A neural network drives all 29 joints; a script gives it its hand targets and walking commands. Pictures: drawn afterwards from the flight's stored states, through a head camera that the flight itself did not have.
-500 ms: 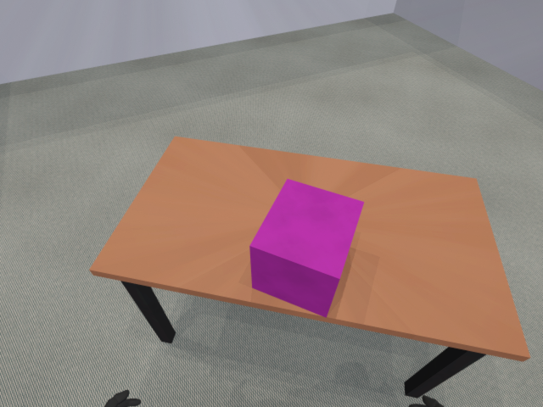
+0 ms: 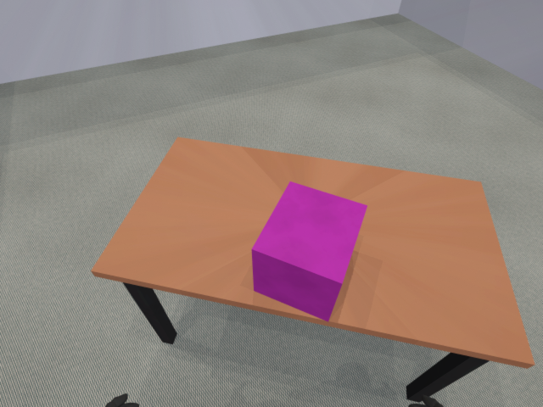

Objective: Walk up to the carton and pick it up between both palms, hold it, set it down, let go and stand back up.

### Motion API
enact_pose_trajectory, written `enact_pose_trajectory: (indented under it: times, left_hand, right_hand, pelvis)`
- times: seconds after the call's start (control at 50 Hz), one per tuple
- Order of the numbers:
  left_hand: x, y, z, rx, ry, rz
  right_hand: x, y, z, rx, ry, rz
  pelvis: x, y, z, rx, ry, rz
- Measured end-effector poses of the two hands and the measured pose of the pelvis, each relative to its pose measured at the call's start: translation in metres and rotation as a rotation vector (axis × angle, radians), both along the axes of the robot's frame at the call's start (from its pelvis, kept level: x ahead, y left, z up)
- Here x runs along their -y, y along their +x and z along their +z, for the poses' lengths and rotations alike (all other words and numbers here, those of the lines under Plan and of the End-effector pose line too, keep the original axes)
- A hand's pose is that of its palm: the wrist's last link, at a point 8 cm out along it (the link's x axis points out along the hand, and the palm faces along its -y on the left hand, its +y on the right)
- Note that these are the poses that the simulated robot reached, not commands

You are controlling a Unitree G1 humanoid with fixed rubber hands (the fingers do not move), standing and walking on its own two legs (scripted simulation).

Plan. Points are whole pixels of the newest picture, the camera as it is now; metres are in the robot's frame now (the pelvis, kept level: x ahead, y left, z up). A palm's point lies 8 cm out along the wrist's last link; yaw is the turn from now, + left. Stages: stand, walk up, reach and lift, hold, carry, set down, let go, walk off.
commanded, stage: stand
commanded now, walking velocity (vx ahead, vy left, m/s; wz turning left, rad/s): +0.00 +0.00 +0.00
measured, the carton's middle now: (308, 249) +0.45 -0.07 -0.13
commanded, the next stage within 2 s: walk up in 1.84 s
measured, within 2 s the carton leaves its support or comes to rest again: neither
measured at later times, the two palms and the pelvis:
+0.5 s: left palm out of the picture +0.08 +0.26 -0.11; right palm out of the picture +0.08 -0.25 -0.11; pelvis +0.00 +0.00 +0.00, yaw +0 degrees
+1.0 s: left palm out of the picture +0.06 +0.26 -0.11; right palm out of the picture +0.08 -0.26 -0.11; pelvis +0.00 -0.01 +0.00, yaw +1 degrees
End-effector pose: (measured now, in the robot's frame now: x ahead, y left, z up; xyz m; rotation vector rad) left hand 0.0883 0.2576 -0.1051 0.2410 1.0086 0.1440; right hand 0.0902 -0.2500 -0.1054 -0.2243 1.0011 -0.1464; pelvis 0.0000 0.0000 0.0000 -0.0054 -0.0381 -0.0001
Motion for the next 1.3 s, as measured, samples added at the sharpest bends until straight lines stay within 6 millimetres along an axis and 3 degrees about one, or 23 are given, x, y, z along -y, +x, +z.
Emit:
enact_pose_trajectory:
  times: [0.34,0.9,1.3]
  left_hand:
    - [0.003,-0.002,-0.001,-0.007,-0.005,0.009]
    - [0.002,-0.026,-0.005,-0.075,0.004,0.047]
    - [0.003,-0.028,-0.008,-0.095,0.0,0.051]
  right_hand:
    - [0.003,0.001,0.0,-0.006,-0.003,-0.005]
    - [0.007,-0.013,-0.007,-0.073,-0.006,-0.001]
    - [0.007,-0.022,-0.01,-0.117,-0.011,-0.014]
  pelvis:
    - [0.002,0.001,0.001,0.008,-0.001,0.006]
    - [0.006,0.0,0.003,0.005,-0.001,0.018]
    - [0.006,0.004,0.004,0.0,-0.002,0.02]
